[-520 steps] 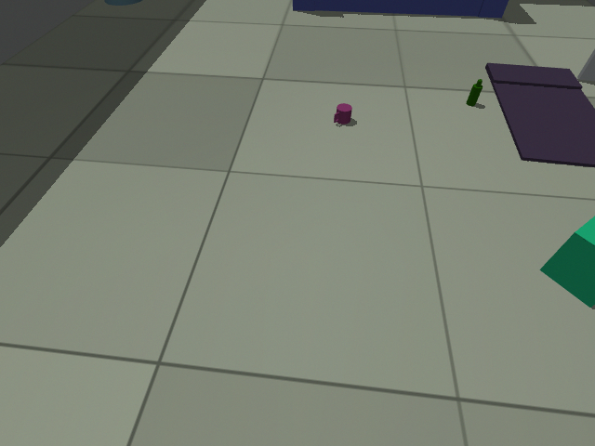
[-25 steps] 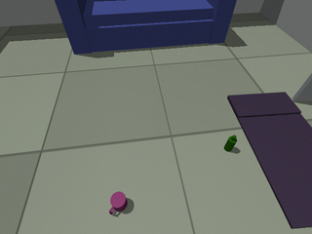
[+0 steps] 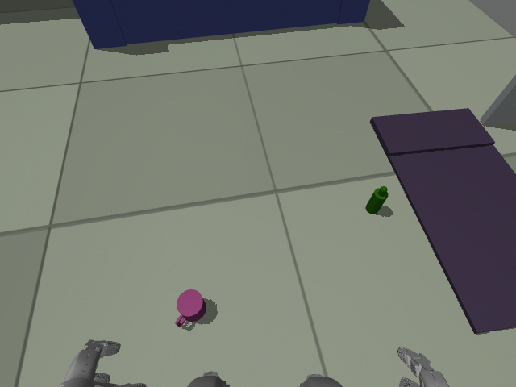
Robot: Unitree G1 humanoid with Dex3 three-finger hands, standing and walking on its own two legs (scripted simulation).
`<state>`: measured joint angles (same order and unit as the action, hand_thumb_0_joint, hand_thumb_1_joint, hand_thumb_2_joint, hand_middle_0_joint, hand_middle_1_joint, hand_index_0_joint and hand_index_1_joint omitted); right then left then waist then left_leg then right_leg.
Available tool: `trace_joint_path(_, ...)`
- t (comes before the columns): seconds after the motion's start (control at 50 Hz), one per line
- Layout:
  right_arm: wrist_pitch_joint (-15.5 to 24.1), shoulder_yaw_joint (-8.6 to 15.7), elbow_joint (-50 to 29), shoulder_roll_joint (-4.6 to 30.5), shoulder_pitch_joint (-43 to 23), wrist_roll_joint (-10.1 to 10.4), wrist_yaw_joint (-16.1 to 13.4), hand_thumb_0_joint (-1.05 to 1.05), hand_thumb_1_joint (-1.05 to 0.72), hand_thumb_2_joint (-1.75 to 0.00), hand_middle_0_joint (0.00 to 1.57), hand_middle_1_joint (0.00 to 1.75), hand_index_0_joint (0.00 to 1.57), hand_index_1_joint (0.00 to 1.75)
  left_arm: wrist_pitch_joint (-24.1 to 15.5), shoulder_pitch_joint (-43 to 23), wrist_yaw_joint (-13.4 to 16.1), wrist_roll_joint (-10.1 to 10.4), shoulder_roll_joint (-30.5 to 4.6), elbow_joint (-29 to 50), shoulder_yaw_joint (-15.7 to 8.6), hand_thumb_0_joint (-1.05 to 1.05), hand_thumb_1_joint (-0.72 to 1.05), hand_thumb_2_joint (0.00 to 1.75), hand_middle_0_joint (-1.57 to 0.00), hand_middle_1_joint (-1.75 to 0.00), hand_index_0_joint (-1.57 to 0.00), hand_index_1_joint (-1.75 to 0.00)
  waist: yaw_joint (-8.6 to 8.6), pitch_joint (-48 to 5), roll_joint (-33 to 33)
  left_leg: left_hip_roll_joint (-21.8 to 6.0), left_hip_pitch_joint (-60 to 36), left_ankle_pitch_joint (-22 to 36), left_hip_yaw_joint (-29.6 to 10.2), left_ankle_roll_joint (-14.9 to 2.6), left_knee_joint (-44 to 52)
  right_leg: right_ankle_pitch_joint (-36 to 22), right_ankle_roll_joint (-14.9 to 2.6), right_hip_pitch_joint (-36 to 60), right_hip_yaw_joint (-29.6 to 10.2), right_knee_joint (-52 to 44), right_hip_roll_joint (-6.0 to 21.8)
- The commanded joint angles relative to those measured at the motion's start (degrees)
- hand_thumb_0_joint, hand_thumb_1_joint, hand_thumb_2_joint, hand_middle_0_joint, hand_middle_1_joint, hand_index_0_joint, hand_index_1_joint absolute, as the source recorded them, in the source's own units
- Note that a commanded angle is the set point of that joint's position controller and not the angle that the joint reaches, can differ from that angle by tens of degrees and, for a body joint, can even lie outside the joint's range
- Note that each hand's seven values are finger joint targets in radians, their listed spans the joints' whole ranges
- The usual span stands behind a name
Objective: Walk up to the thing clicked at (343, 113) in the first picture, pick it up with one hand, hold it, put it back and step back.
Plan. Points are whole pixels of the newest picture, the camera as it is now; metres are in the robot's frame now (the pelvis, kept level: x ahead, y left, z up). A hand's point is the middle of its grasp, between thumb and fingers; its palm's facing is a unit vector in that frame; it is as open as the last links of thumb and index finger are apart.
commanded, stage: rise first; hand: left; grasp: from above
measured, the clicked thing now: (188, 309) +0.39 +0.25 -0.70
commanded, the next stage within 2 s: none
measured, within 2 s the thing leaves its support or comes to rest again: neither
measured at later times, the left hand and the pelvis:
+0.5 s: hand out of the picture +0.12 +0.26 -0.22, palm faces -0.21 -0.84 -0.49, open 14.2 cm; pelvis -0.01 +0.01 -0.08, yaw +0 degrees
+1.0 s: hand (145, 350) +0.23 +0.29 -0.40, palm faces -0.45 -0.43 -0.78, open 14.1 cm; pelvis -0.07 +0.00 -0.26, yaw -2 degrees
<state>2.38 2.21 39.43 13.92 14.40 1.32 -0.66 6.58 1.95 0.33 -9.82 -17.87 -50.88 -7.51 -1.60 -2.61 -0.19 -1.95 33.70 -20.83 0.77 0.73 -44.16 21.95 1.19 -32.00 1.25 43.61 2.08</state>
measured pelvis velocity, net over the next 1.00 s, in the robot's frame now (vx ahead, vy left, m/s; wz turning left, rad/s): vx -0.07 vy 0.00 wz -0.03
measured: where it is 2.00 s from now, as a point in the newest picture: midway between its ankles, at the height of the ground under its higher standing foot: outside the picture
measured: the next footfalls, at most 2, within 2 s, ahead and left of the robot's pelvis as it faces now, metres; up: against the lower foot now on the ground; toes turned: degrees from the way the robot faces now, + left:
none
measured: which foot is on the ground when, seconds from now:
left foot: down 0.00-1.00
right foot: down 0.00-1.00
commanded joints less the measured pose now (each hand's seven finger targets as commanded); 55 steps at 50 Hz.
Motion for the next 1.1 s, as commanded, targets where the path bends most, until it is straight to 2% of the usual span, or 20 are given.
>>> trace_joint_path(0.0,4.04,3.67,-8.35,9.20,-1.11,-0.28,-0.57,0.00,-0.89,-0.90,0.20,0.30,0.20,0.30,-0.99,-1.81,1.49,-1.81,-10.57,9.67,-3.67,0.00,-0.54,0.97,-0.06,-1.07,-0.07,-1.06,0.97,-11.59,-0.30,1.61,-0.96,10.17,-0.02,-0.55,-2.23,-8.31,-2.04,-2.83,1.56,1.72,-2.42)
trace_joint_path(0.08,5.63,3.66,-10.41,8.56,-0.70,-0.72,-0.88,0.00,-0.89,-0.90,0.20,0.30,0.20,0.30,-2.17,3.93,2.01,-3.88,-11.10,18.34,-4.90,0.00,-0.58,0.99,-0.06,-1.08,-0.06,-1.08,1.39,-17.84,-3.71,1.19,0.40,12.64,-0.34,-0.47,-7.39,-10.36,-2.23,-6.57,0.91,7.88,-2.14)
trace_joint_path(0.12,5.86,3.82,-10.92,8.58,-0.83,-0.88,-1.06,0.00,-0.88,-0.90,0.20,0.30,0.20,0.30,-1.49,6.34,2.15,-5.21,-10.70,21.74,-4.21,0.00,-0.56,0.99,-0.06,-1.09,-0.06,-1.09,1.22,-19.89,-4.36,0.99,0.10,14.68,-0.60,-0.55,-9.03,-11.78,-2.14,-7.66,0.78,9.35,-2.16)
trace_joint_path(0.18,6.03,3.85,-11.70,8.26,-0.93,-0.77,-1.18,0.00,-0.90,-0.90,0.20,0.30,0.20,0.30,0.34,9.10,2.27,-5.50,-9.48,25.47,-3.23,0.00,-0.58,0.99,-0.06,-1.08,-0.06,-1.08,0.36,-19.99,-3.21,0.87,1.99,15.73,-0.94,-0.95,-11.31,-12.96,-1.74,-8.39,0.66,10.12,-2.10)
trace_joint_path(0.2,6.11,3.97,-12.09,8.46,-1.21,-0.71,-1.21,0.00,-0.89,-0.90,0.20,0.30,0.20,0.30,0.97,9.66,2.48,-5.60,-10.34,26.43,-4.24,0.00,-0.58,0.99,-0.06,-1.07,-0.06,-1.07,0.39,-19.39,-3.07,0.89,3.14,14.90,-1.07,-0.90,-11.60,-12.33,-1.75,-8.59,0.81,10.45,-2.19)
trace_joint_path(0.22,6.31,3.79,-12.17,8.25,-1.38,-0.77,-1.20,0.00,-0.90,-0.90,0.20,0.30,0.20,0.30,1.60,10.99,2.42,-5.70,-9.04,27.15,-3.09,0.00,-0.58,0.99,-0.06,-1.07,-0.06,-1.07,0.26,-19.64,-3.08,0.72,3.42,15.28,-1.28,-0.93,-12.11,-12.07,-1.82,-9.57,0.86,11.04,-2.18)
trace_joint_path(0.3,6.84,3.65,-13.37,8.38,-2.18,-0.91,-0.96,0.00,-0.91,-0.90,0.20,0.30,0.20,0.30,3.50,13.72,2.18,-6.74,-8.87,29.40,-2.36,0.00,-0.58,0.98,-0.07,-1.07,-0.06,-1.07,-0.02,-19.42,-2.26,0.46,6.51,16.29,-2.14,-0.97,-14.73,-11.60,-1.99,-12.26,1.60,13.91,-2.28)
trace_joint_path(0.42,8.14,3.29,-15.48,7.88,-3.94,-1.04,-0.44,0.00,-0.89,-0.90,0.20,0.30,0.20,0.30,3.30,15.84,2.35,-8.87,-8.91,32.69,-2.75,0.00,-0.54,0.95,-0.06,-1.08,-0.07,-1.07,0.63,-19.97,-4.72,0.66,12.07,10.64,-2.57,-0.70,-18.77,-6.64,-2.36,-19.23,1.77,19.59,-2.35)
trace_joint_path(0.48,8.72,3.24,-16.46,7.86,-4.84,-0.98,-0.09,0.00,-0.87,-0.89,0.20,0.30,0.20,0.30,2.83,16.72,2.56,-9.53,-8.85,35.56,-2.85,0.00,-0.54,0.96,-0.05,-1.08,-0.06,-1.08,0.88,-20.51,-5.56,0.58,14.61,4.77,-3.27,-0.50,-19.43,-2.63,-2.38,-22.86,1.73,21.77,-2.39)
trace_joint_path(0.52,9.18,3.29,-16.36,8.23,-5.31,-0.77,-0.26,0.00,-0.88,-0.89,0.20,0.30,0.20,0.30,2.13,12.80,2.88,-10.84,-9.75,36.76,-2.51,0.00,-0.55,0.97,-0.05,-1.09,-0.06,-1.09,-0.17,-20.60,-5.46,0.64,17.20,0.53,-3.64,-0.69,-21.05,-0.19,-2.32,-25.93,1.56,23.34,-2.40)
trace_joint_path(0.6,10.44,3.19,-14.52,8.79,-6.56,-0.81,-0.39,0.00,-0.89,-0.90,0.20,0.30,0.20,0.30,-1.31,3.23,3.82,-14.86,-12.79,29.46,-2.83,0.00,-0.56,0.97,-0.06,-1.08,-0.06,-1.08,-1.93,-19.20,-2.91,1.03,27.60,-4.84,-3.36,-1.25,-28.63,3.89,-2.15,-33.91,0.86,29.27,-2.08)
trace_joint_path(0.72,11.90,4.22,-11.55,10.38,-6.60,-1.06,0.25,0.00,-0.85,-0.89,0.20,0.30,0.20,0.30,-8.53,-5.10,5.24,-22.09,-15.44,25.41,-1.11,0.00,-0.52,0.98,-0.04,-1.08,-0.05,-1.08,-0.83,-29.13,-5.36,1.51,33.64,-4.31,-2.84,-1.00,-38.58,3.63,-2.46,-43.74,0.36,39.56,-2.17)
trace_joint_path(0.74,11.95,4.20,-10.81,10.71,-6.64,-0.99,0.41,0.00,-0.87,-0.89,0.20,0.30,0.20,0.30,-9.58,-6.14,5.84,-23.41,-16.70,23.25,-1.86,0.00,-0.54,0.99,-0.05,-1.08,-0.06,-1.08,-0.87,-29.72,-5.20,1.58,35.79,-4.11,-2.87,-1.08,-40.29,3.60,-2.48,-45.49,0.37,41.20,-2.19)
trace_joint_path(0.76,11.98,4.42,-10.38,11.15,-6.79,-1.01,0.47,0.00,-0.87,-0.89,0.20,0.30,0.20,0.30,-10.70,-8.35,6.61,-24.42,-20.09,23.54,-4.01,0.00,-0.54,0.99,-0.05,-1.08,-0.06,-1.08,0.36,-30.90,-5.84,1.60,37.65,-4.79,-2.87,-0.93,-41.56,4.29,-2.55,-46.89,0.35,42.81,-2.21)
trace_joint_path(0.78,11.80,4.39,-9.88,11.19,-6.97,-0.94,0.60,0.00,-0.88,-0.89,0.20,0.30,0.20,0.30,-11.51,-9.27,7.29,-25.63,-21.02,22.55,-4.15,0.00,-0.54,0.99,-0.05,-1.08,-0.06,-1.08,0.53,-32.39,-6.60,1.59,38.52,-3.82,-2.91,-0.88,-42.97,3.51,-2.61,-48.00,0.27,44.43,-2.18)
trace_joint_path(0.82,11.22,4.60,-8.94,11.56,-6.61,-0.86,0.87,0.00,-0.91,-0.90,0.20,0.30,0.20,0.30,-12.19,-10.48,8.42,-28.04,-21.65,18.58,-4.23,0.00,-0.59,1.02,-0.07,-1.07,-0.06,-1.08,0.43,-34.54,-4.88,1.65,41.34,-2.55,-2.30,-1.25,-46.47,2.70,-2.53,-49.93,0.49,46.26,-2.48)
trace_joint_path(0.84,10.97,4.75,-8.32,11.74,-6.41,-0.80,1.06,0.00,-0.88,-0.90,0.20,0.30,0.20,0.30,-12.48,-11.38,8.80,-28.90,-22.40,17.60,-4.70,0.00,-0.57,1.02,-0.06,-1.08,-0.05,-1.08,1.27,-35.58,-5.38,1.65,41.87,-1.77,-2.34,-1.15,-47.50,2.35,-2.61,-51.03,0.64,47.62,-2.49)
trace_joint_path(0.9,10.06,5.28,-6.35,11.98,-5.26,-1.01,1.63,0.00,-0.89,-0.90,0.20,0.30,0.20,0.30,-13.09,-17.78,9.25,-32.06,-23.59,12.40,-4.52,0.00,-0.59,1.04,-0.06,-1.07,-0.05,-1.08,1.49,-38.48,-4.31,1.69,45.68,-1.00,-1.60,-1.50,-52.28,1.91,-2.53,-53.65,0.91,50.29,-2.75)
trace_joint_path(1.0,8.70,6.05,-4.24,12.03,-3.75,-1.76,2.51,0.00,-0.87,-0.90,0.20,0.30,0.20,0.30,-15.25,-27.18,9.74,-35.73,-27.18,12.55,-4.76,0.00,-0.55,1.04,-0.05,-1.05,-0.04,-1.06,1.73,-44.74,-1.09,1.47,52.41,-1.94,-0.63,-2.33,-59.36,1.27,-1.91,-52.17,0.75,53.84,-2.92)
trace_joint_path(1.08,7.28,6.52,-3.08,12.54,-2.98,-2.12,2.78,0.00,-0.87,-0.90,0.20,0.30,0.20,0.30,-16.86,-32.09,10.27,-39.32,-30.27,9.85,-5.84,0.00,-0.57,1.05,-0.05,-1.05,-0.04,-1.06,1.59,-44.31,-1.21,1.26,55.47,-6.25,-1.14,-2.24,-60.99,6.08,-2.35,-56.69,1.94,56.77,-3.37)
